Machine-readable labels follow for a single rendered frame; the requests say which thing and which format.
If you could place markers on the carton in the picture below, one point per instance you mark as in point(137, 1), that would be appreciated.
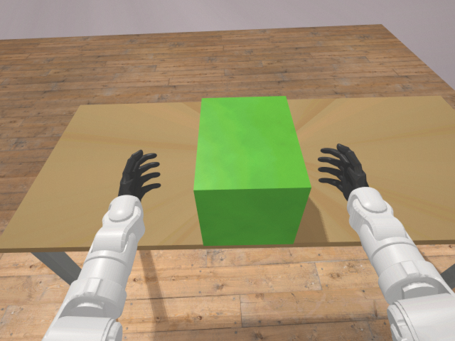
point(251, 185)

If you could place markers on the robot right forearm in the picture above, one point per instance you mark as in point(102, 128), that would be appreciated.
point(403, 273)

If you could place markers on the right robot upper arm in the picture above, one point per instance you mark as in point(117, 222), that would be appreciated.
point(426, 318)

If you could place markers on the left robot hand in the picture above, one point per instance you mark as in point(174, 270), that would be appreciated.
point(132, 181)

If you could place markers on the left robot upper arm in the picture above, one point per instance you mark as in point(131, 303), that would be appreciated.
point(75, 328)

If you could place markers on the table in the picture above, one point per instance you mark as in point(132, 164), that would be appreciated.
point(406, 146)

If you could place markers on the robot left forearm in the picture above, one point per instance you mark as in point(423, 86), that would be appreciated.
point(99, 290)

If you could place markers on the right robot hand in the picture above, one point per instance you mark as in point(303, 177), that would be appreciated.
point(351, 175)

